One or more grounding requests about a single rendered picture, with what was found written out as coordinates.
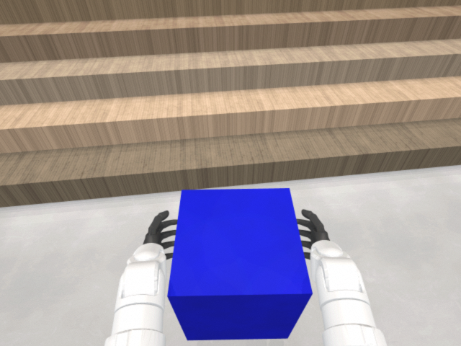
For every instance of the left robot forearm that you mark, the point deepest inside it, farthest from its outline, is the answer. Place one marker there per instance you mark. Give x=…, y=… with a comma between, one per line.
x=139, y=308

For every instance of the robot right hand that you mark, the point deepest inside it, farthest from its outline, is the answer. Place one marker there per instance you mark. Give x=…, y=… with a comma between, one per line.
x=317, y=232

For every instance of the robot left hand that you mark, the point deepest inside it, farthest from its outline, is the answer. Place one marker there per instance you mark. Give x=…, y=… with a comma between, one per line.
x=155, y=234

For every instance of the right robot forearm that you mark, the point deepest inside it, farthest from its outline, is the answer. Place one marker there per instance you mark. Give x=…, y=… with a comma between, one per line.
x=343, y=300

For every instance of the carton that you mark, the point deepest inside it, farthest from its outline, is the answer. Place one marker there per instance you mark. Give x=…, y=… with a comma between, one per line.
x=238, y=269

